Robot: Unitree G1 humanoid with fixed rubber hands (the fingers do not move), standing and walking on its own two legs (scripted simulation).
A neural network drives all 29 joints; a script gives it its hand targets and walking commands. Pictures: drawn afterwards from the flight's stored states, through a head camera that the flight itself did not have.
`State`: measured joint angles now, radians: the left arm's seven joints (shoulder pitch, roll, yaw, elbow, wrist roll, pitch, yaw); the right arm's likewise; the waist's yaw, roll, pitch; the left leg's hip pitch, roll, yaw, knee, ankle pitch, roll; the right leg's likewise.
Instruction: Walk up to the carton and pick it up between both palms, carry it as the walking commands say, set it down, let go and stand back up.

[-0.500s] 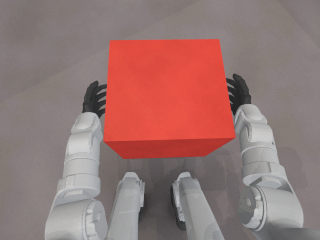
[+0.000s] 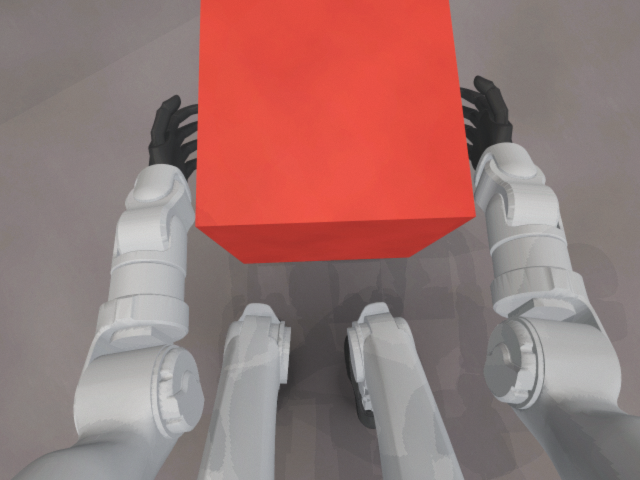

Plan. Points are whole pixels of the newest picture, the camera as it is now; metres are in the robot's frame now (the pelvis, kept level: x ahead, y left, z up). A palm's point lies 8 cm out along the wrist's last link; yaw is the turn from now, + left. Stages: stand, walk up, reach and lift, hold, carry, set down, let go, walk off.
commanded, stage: set down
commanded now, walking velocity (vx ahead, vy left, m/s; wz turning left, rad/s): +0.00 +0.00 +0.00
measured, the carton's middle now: (326, 155) +0.51 -0.02 -0.19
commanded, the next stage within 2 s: none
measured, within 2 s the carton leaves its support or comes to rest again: neither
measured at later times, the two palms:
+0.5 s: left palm (195, 169) +0.50 +0.17 -0.20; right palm (458, 150) +0.51 -0.20 -0.18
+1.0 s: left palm (209, 175) +0.51 +0.17 -0.28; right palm (437, 155) +0.53 -0.20 -0.27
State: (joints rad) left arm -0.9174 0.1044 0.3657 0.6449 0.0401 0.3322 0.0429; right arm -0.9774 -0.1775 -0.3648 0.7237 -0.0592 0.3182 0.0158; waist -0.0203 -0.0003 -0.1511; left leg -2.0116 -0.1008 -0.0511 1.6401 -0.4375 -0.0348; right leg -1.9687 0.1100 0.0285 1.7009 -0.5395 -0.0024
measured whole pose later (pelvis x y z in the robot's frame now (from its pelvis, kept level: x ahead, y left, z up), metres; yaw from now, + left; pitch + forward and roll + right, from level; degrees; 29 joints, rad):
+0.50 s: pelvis -0.01 +0.00 -0.06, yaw -1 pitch +45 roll +0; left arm -1.11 0.19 0.32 0.70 -0.04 0.30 0.08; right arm -1.18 -0.28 -0.30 0.77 0.01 0.30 -0.02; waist -0.01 -0.01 0.07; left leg -2.17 -0.11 -0.04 1.86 -0.47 -0.04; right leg -2.12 0.13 0.02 1.92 -0.57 0.01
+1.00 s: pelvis -0.03 +0.00 -0.11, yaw -1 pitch +30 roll +2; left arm -1.37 0.30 0.29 0.80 -0.14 0.28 0.12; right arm -1.50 -0.40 -0.18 0.92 0.12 0.29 -0.05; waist 0.00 0.00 0.52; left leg -2.10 -0.09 -0.01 2.07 -0.50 -0.05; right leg -2.07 0.13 0.01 2.14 -0.59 0.00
